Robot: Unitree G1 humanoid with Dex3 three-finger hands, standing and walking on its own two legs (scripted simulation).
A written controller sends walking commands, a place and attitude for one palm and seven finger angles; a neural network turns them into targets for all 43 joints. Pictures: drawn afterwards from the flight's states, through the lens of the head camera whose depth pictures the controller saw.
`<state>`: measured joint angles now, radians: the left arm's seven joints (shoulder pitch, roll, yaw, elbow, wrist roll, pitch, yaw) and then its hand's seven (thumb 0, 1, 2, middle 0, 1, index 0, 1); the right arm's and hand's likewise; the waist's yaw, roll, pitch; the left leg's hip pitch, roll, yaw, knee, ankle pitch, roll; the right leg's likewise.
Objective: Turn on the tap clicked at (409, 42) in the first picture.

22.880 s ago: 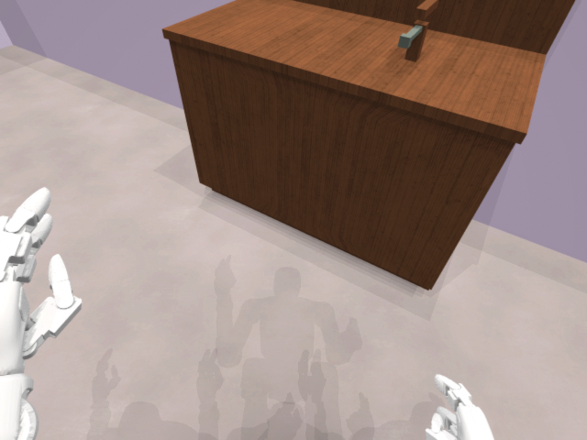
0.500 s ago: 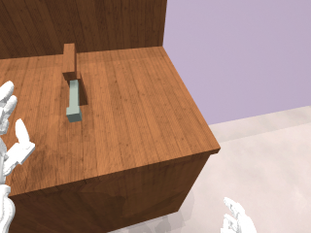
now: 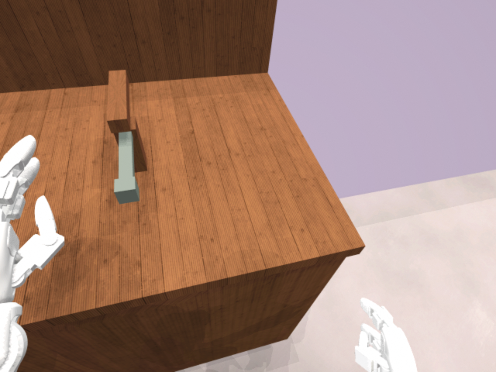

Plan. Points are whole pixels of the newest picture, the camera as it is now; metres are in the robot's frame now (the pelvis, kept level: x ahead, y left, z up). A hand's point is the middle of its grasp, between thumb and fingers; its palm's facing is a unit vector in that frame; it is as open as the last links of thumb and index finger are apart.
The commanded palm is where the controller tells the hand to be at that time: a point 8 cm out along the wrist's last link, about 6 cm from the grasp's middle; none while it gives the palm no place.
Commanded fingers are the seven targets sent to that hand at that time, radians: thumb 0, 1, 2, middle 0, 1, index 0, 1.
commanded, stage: look again from close up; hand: left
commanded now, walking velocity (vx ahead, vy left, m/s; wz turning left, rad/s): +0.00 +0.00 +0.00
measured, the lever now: (127, 190) +0.32 +0.22 +0.12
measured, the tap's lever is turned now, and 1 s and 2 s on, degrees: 0 0 0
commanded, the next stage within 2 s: shuffle to correct the standing spot in 0.22 s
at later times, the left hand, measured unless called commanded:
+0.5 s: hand (72, 239) +0.22 +0.23 +0.16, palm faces +0.39 -0.85 -0.35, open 7.4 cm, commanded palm +0.16 +0.26 +0.18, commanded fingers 0.00 0.90 0.90 -0.20 -0.30 -0.20 -0.30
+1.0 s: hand (125, 253) +0.21 +0.17 +0.16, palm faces +0.34 -0.86 -0.38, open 7.4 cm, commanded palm +0.16 +0.21 +0.18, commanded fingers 0.00 0.90 0.90 -0.20 -0.30 -0.20 -0.30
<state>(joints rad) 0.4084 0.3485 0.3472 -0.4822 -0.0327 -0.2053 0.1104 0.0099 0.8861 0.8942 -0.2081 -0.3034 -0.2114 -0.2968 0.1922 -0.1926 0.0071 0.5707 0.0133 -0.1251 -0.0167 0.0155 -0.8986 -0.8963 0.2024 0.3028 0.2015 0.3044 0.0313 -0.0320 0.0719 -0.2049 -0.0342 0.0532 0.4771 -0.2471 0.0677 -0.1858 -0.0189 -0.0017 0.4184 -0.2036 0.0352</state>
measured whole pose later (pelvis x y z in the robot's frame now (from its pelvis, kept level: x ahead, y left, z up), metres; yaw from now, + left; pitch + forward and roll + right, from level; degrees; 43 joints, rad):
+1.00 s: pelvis -0.01 -0.07 +0.00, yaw -1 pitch +0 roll -1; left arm 0.48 0.38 0.37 -0.54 -0.09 -0.14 0.10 0.01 0.89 0.89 -0.21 -0.30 -0.21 -0.30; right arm 0.19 -0.21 -0.03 0.56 0.02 -0.07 -0.03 0.02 -0.90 -0.90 0.20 0.30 0.20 0.30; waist 0.01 0.00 0.06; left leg -0.28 0.07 0.01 0.54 -0.26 -0.03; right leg -0.25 0.08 -0.04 0.47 -0.21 -0.07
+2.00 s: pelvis +0.00 -0.08 -0.01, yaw +0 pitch +0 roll -1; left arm 0.50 0.39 0.37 -0.58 -0.10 -0.13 0.11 0.01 0.88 0.89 -0.21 -0.30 -0.21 -0.30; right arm 0.19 -0.19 -0.02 0.57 0.02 -0.06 -0.04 0.02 -0.90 -0.90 0.20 0.30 0.20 0.30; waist 0.00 0.00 0.07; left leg -0.29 0.07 0.00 0.56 -0.28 -0.04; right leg -0.26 0.08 -0.06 0.49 -0.24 -0.07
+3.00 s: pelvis +0.00 -0.09 -0.01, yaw +1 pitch +0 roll -1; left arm 0.51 0.39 0.36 -0.57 -0.10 -0.11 0.13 0.01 0.89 0.89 -0.21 -0.30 -0.21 -0.30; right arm 0.20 -0.20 -0.01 0.57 0.03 -0.04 -0.04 0.02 -0.90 -0.90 0.20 0.30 0.20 0.30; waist 0.00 0.01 0.05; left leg -0.28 0.08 -0.01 0.54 -0.27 -0.05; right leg -0.26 0.09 -0.07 0.48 -0.23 -0.09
